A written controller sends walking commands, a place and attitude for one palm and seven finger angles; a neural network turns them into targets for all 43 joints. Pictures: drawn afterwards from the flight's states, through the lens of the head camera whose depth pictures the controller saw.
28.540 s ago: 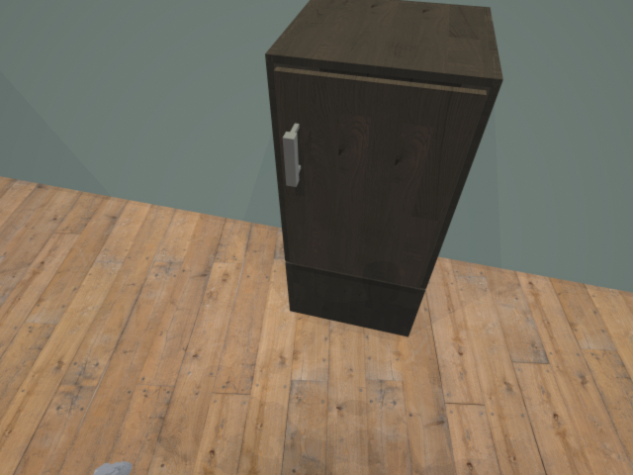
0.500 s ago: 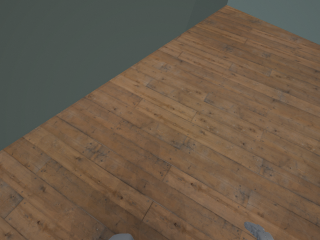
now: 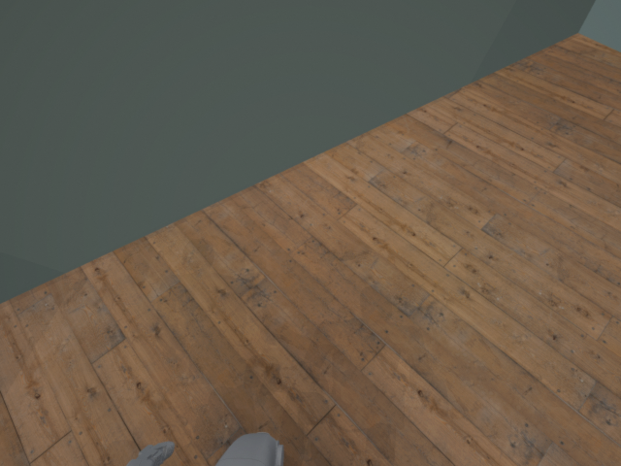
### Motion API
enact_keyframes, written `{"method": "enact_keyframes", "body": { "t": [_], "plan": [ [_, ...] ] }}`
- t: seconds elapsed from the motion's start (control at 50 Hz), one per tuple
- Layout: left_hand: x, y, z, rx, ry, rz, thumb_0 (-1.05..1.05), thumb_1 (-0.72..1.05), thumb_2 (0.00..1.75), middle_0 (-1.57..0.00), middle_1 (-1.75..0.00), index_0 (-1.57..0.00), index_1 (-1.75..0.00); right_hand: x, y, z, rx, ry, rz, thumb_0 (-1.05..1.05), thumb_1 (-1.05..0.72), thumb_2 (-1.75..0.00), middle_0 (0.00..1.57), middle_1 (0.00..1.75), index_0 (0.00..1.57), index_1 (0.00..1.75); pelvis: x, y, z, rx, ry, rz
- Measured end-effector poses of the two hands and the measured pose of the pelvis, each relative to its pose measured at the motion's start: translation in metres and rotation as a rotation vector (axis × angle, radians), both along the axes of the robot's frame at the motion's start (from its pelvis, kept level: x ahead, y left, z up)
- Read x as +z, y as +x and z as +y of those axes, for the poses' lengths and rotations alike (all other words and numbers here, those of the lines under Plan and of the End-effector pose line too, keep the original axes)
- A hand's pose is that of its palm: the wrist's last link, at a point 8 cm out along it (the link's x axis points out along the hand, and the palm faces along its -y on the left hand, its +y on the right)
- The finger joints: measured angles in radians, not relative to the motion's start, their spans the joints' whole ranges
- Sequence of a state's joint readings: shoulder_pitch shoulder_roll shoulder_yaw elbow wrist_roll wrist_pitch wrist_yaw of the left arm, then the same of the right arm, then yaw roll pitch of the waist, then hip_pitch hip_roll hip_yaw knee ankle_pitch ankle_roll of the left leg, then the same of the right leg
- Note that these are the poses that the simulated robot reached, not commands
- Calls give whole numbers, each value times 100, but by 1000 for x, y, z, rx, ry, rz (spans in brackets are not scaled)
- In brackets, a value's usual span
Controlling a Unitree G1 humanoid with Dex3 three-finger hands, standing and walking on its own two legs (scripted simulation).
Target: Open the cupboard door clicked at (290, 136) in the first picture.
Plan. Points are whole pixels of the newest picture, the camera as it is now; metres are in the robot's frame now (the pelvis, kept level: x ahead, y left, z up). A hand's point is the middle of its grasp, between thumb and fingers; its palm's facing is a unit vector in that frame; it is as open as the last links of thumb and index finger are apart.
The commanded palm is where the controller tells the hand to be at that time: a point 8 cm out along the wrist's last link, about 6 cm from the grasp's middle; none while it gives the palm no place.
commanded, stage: turn to face it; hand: left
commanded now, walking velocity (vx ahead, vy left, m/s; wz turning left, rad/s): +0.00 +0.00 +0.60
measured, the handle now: out of the picture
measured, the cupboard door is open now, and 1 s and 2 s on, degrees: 48 48 48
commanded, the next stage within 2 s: none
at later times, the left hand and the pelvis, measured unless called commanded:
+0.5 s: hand out of the picture +0.06 +0.23 -0.16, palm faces +0.30 -0.92 -0.27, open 7.4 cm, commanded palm none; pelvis +0.02 -0.01 +0.00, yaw +17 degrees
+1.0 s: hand out of the picture -0.06 +0.17 -0.19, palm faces +0.61 -0.77 -0.21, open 7.4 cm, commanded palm none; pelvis +0.03 -0.02 -0.02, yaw +36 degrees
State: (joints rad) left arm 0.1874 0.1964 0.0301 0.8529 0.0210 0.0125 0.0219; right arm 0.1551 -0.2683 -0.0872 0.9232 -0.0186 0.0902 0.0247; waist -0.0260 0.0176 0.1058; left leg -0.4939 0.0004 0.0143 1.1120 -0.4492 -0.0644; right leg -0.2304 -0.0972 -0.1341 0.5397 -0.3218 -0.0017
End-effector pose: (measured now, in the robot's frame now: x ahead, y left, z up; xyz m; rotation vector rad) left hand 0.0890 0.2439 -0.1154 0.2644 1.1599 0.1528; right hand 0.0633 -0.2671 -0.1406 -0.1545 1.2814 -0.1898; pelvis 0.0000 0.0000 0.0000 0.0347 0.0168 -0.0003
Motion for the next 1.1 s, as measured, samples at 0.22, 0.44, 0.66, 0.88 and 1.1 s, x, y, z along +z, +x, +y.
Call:
{"method": "enact_keyframes", "body": {
  "t": [0.22,0.44,0.66,0.88,1.1],
  "plan": [
    [-45,-73,24,216,-77,118,1,90,90,-20,-30,-21,-30,10,88,40,236,-48,-107,1,-91,-90,20,30,20,30,-17,9,15,148,-12,-5],
    [-16,-57,39,312,-31,18,1,90,90,-20,-30,-20,-30,18,96,47,336,-46,-71,0,-91,-90,20,30,20,30,-1,14,5,260,-44,-6],
    [2,-62,-5,398,31,-53,1,90,90,-20,-30,-20,-30,-8,123,13,408,1,2,1,-91,-90,20,30,20,30,-6,28,-35,410,-17,-11],
    [-18,-132,-47,599,-77,48,1,90,90,-20,-30,-21,-30,11,182,55,604,-14,-27,1,-91,-90,19,30,20,30,0,35,-34,561,-1,-9],
    [-38,-193,-23,778,-102,113,1,90,90,-20,-30,-20,-30,28,209,128,790,-40,-153,0,-91,-90,20,30,20,30,-6,26,-12,684,-42,-17]
  ]
}}
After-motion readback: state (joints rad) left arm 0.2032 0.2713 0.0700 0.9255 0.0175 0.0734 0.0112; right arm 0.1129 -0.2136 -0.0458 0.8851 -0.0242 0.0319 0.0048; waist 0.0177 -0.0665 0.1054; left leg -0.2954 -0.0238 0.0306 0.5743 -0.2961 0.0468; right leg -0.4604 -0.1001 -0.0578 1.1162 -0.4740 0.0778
